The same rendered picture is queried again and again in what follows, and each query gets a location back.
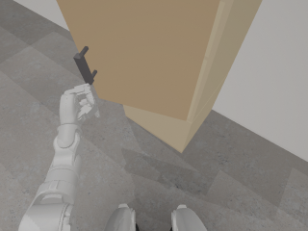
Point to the cupboard door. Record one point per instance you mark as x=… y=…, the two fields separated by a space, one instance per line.
x=148 y=53

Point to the robot right thigh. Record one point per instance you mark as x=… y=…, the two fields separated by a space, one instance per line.
x=185 y=219

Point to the robot left forearm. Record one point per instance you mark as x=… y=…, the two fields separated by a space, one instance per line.
x=63 y=175

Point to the handle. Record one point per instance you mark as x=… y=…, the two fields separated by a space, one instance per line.
x=81 y=62

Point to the robot left hand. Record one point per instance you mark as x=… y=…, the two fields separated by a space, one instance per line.
x=72 y=111

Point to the robot left upper arm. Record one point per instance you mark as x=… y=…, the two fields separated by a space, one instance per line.
x=50 y=217

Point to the left robot shin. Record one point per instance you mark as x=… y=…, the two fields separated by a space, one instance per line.
x=123 y=205

